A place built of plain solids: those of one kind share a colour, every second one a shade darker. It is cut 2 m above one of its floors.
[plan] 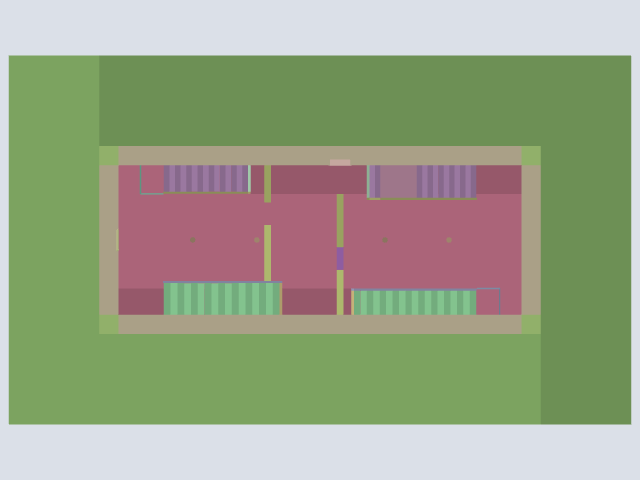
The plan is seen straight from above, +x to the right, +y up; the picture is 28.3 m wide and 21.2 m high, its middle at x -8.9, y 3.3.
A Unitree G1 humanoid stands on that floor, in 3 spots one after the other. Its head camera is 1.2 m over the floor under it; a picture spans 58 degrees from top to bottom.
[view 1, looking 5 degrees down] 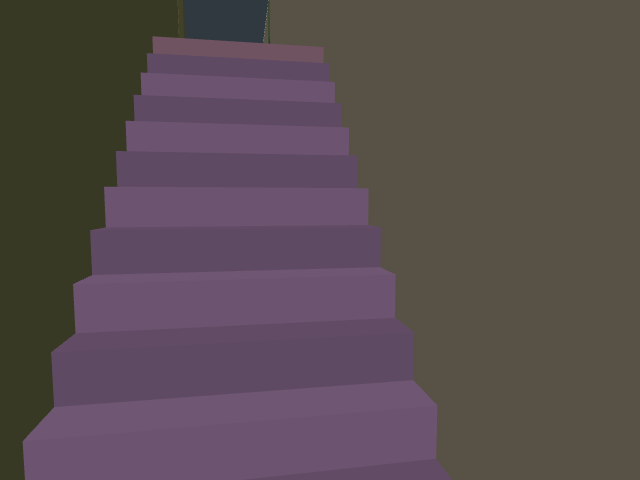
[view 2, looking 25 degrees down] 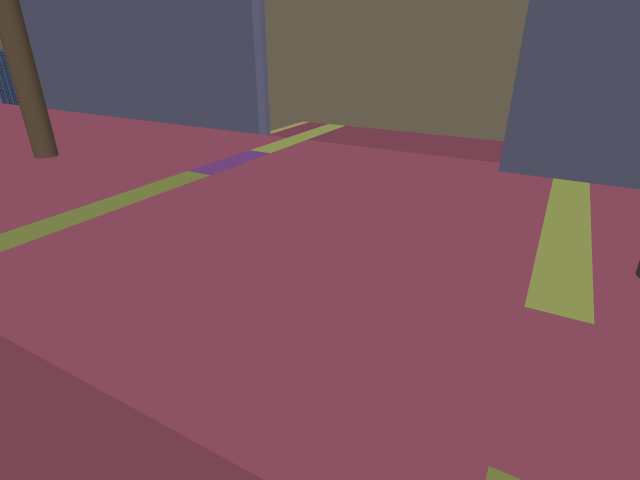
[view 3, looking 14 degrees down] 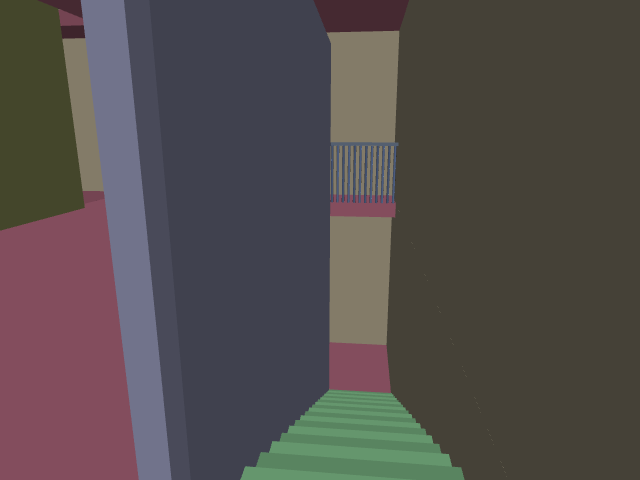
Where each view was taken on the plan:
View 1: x -0.75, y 5.88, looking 170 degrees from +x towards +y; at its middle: step_steep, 2.25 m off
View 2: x -11.05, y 6.02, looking -61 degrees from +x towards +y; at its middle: floor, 2.84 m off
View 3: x -8.50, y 0.53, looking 6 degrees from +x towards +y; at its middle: wall_main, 5.22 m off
